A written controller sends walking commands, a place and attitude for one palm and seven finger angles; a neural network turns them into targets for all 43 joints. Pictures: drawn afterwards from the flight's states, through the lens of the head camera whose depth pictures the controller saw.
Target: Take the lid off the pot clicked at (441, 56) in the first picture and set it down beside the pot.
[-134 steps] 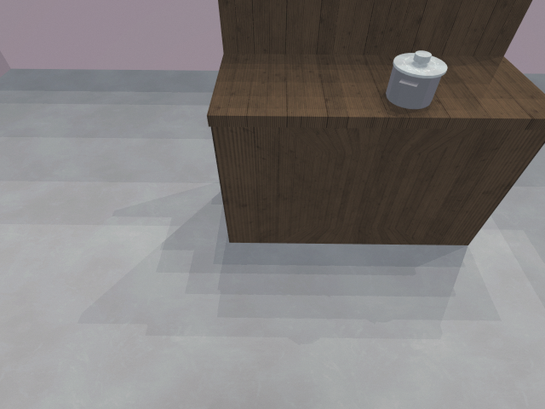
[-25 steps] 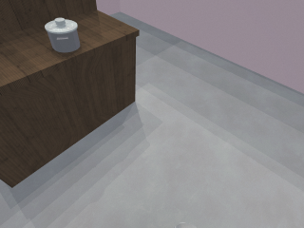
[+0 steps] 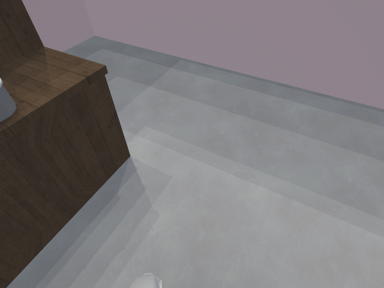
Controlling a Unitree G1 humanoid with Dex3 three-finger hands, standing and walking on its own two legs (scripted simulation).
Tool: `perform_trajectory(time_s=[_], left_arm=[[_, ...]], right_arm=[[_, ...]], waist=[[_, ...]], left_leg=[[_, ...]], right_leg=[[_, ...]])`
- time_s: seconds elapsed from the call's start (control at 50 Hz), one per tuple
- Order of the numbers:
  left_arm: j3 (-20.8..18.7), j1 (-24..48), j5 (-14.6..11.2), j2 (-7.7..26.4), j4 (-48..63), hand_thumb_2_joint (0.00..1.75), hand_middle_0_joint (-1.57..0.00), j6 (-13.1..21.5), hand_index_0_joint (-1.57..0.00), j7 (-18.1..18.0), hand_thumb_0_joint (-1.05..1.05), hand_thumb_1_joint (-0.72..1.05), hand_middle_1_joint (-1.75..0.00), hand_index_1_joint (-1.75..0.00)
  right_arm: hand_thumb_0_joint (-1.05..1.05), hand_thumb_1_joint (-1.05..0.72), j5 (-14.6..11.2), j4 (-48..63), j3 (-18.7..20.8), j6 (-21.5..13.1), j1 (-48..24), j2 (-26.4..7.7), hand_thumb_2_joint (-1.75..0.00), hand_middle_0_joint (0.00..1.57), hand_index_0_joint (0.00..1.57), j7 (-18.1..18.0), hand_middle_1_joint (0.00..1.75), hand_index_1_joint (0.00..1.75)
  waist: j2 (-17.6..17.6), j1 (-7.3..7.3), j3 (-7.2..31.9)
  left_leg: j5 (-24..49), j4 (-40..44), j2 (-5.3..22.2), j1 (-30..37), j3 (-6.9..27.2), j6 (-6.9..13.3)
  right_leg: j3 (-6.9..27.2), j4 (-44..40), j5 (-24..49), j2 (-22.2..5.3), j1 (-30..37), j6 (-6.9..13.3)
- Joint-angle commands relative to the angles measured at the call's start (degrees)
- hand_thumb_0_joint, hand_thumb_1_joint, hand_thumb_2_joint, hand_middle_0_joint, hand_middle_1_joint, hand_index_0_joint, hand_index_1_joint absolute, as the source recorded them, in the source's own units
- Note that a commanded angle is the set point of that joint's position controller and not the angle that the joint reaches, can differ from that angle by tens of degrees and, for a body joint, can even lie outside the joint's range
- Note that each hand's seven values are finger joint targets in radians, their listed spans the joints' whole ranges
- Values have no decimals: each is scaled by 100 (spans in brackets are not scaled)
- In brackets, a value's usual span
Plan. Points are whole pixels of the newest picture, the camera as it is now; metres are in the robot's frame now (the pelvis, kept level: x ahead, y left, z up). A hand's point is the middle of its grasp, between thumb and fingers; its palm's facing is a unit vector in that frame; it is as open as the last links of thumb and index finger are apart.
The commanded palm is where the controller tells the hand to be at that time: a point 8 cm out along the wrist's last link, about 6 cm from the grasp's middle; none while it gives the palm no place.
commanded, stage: walk to a spot facing it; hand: left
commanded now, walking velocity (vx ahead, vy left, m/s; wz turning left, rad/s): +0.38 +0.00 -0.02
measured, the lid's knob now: out of the picture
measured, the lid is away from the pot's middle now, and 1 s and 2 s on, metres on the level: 0.00 0.00 0.00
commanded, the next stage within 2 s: turn to face it in 0.86 s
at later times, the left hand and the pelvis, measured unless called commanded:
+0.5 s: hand (102, 258) +0.24 +0.26 -0.19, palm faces +0.03 -0.99 -0.13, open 7.3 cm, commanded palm none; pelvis +0.23 +0.09 +0.00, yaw -5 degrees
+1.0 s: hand (163, 153) +0.61 +0.14 -0.19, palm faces -0.31 -0.94 -0.15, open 7.3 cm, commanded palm none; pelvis +0.44 +0.01 -0.03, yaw -18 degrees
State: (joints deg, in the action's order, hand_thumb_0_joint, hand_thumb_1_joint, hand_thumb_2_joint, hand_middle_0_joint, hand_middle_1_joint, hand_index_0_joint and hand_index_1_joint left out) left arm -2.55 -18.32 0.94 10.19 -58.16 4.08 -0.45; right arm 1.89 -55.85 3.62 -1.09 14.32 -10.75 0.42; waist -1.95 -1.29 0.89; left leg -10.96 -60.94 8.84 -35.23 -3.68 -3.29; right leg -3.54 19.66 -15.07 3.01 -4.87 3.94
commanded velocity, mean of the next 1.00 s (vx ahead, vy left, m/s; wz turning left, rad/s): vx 0.31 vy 0.00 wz -0.29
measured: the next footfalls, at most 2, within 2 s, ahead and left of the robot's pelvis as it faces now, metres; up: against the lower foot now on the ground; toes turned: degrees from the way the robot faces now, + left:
left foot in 0.24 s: +0.29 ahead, +0.13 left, +0.00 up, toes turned +6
right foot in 0.96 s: +0.52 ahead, -0.07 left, +0.00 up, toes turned -25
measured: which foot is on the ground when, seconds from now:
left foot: up 0.00-0.22, down 0.24-0.94, up 0.96-1.00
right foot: down 0.00-0.24, up 0.26-0.94, down 0.96-1.00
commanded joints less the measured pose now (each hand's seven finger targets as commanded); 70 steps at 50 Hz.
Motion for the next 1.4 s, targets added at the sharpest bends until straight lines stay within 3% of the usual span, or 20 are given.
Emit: perform_trajectory(time_s=[0.0,0.12,0.18,0.2,0.24,0.3,0.38,0.56,0.76,0.82,0.88,0.9,0.92,0.94,1.02,1.08,1.26,1.34,1.36,1.38], left_arm=[[-107,-777,4,607,-16,90,-20,142,-20,-54,0,90,-30,-30],[-97,-1021,45,753,-234,90,-20,139,-20,-143,0,90,-30,-30],[-131,-995,34,895,-320,90,-20,139,-20,-132,0,90,-30,-30],[-139,-974,18,794,-341,90,-20,139,-20,-121,0,90,-30,-30],[-94,-1298,-103,367,-142,90,-20,123,-20,-19,0,90,-30,-30],[-125,-626,-4,315,-172,90,-20,16,-20,44,0,90,-30,-30],[-149,-1075,88,-75,-338,90,-20,-295,-20,80,0,90,-30,-30],[-279,112,82,61,77,90,-20,-457,-20,139,0,90,-30,-30],[-143,1795,58,-119,679,90,-20,-370,-20,272,0,90,-30,-30],[-125,1592,58,-91,694,90,-20,-314,-20,254,0,90,-30,-30],[-237,220,100,295,347,90,-20,-176,-20,198,0,90,-30,-30],[-336,-602,108,650,111,90,-20,-116,-20,161,0,90,-30,-30],[-446,-1144,53,1206,59,90,-20,-78,-20,88,0,90,-30,-30],[-491,-1062,-97,1467,72,90,-20,-137,-20,10,0,90,-30,-30],[-161,248,-40,441,213,90,-20,-24,-20,-126,0,90,-30,-30],[-62,492,19,351,193,90,-20,40,-20,-142,0,90,-30,-30],[-195,93,29,621,223,90,-20,-175,-20,-138,0,90,-30,-30],[-298,190,18,933,373,90,-20,-245,-20,-155,0,90,-30,-30],[-308,242,-22,957,441,90,-20,-269,-20,-140,0,90,-30,-30],[-312,225,-104,748,609,90,-20,-286,-20,-121,0,90,-30,-30]], right_arm=[[0,-90,-36,413,37,-86,-446,-274,-90,20,20,82,30,30],[0,-90,-89,651,-26,-168,-1246,-188,-90,20,20,169,30,30],[0,-90,-54,273,31,-255,-98,-351,-90,20,20,48,30,30],[0,-90,-15,-1,101,-279,850,-641,-90,20,20,-3,30,30],[0,-90,-6,-248,292,-292,1904,-1604,-90,20,20,-99,30,30],[0,-90,-106,51,63,-349,363,-667,-90,20,20,-132,30,30],[0,-90,-134,-156,-64,-492,350,-199,-90,20,20,-161,30,30],[0,-90,-165,-468,-77,-534,1321,-187,-90,20,20,-255,30,30],[0,-90,-30,-830,-139,-445,2356,-145,-90,20,20,-318,30,30],[0,-90,-30,-827,-99,-385,2332,-276,-90,20,20,-313,30,30],[0,-90,-100,-605,-3,-359,1904,-578,-90,20,20,-286,30,30],[0,-90,-169,-458,-3,-348,1699,-555,-90,20,20,-220,30,30],[0,-90,-265,-227,-33,-365,1679,-200,-90,20,20,-196,30,30],[0,-90,-258,-78,-5,-366,1284,-175,-90,20,20,-246,30,30],[0,-90,-91,-355,-67,-48,1244,196,-90,20,20,-230,30,30],[0,-90,-111,-532,-119,133,1645,351,-90,20,20,-230,30,30],[0,-90,-80,148,-85,142,-144,-13,-90,20,20,-60,30,30],[0,-90,-47,247,23,148,141,-299,-90,20,20,-30,30,30],[0,-90,-24,189,89,138,559,-517,-90,20,20,-35,30,30],[0,-90,34,213,217,89,984,-1013,-90,20,20,-62,30,30]], waist=[[828,223,-665],[725,320,-949],[727,-223,-357],[434,-593,135],[-1597,-601,1203],[52,-24,-344],[-395,404,-585],[-191,164,-868],[-251,-312,-1180],[-459,-131,-924],[-717,511,55],[-394,919,590],[731,1005,1287],[756,894,1414],[88,35,-370],[256,-339,-208],[1016,225,-350],[827,-37,-56],[432,-248,217],[-858,-406,572]], left_leg=[[282,474,5,-729,11,28],[153,1906,-270,72,-214,297],[41,2596,-849,1984,-541,570],[296,2846,-641,3402,-162,683],[68,4356,1907,4989,3579,1612],[-1141,5024,1432,2632,2261,1295],[-16,5159,717,1735,539,826],[1143,5257,715,3036,-46,441],[3249,4716,933,4287,-700,781],[5550,3901,891,4322,-1126,686],[6163,1911,832,3897,-1335,509],[4609,480,835,2625,-1361,407],[-962,-1470,-116,663,-1266,90],[-2381,-2647,-472,-77,-473,81],[-932,-1672,117,656,272,160],[-804,-642,33,1045,256,82],[-677,1485,-306,627,-277,33],[-216,2484,-611,1640,-435,220],[747,2990,-572,2411,-274,343],[3094,3427,628,3405,1355,1007]], right_leg=[[1192,-847,2039,-1599,230,647],[968,-663,2887,-1684,394,473],[618,916,4656,-1447,187,281],[524,2159,3925,-1231,-492,120],[288,5695,-1509,38,-2656,-201],[606,6047,-318,-853,-2987,-181],[559,5364,332,-934,-2549,-340],[414,4472,1312,-965,-4016,-493],[-493,2732,559,-691,-4057,-237],[-940,2145,92,-210,-3127,9],[-1029,1368,245,88,-1001,263],[-462,1062,992,-398,741,505],[2251,953,2509,-2211,2357,1320],[3352,409,3508,-2882,2374,1801],[1049,-310,3297,-2131,-1110,747],[50,-250,3775,-1829,-1433,550],[-311,291,4062,-1973,-58,370],[-600,1515,4140,-2072,-44,108],[-749,2360,3591,-1919,-390,-109],[-959,3674,1291,-1232,-1631,-569]])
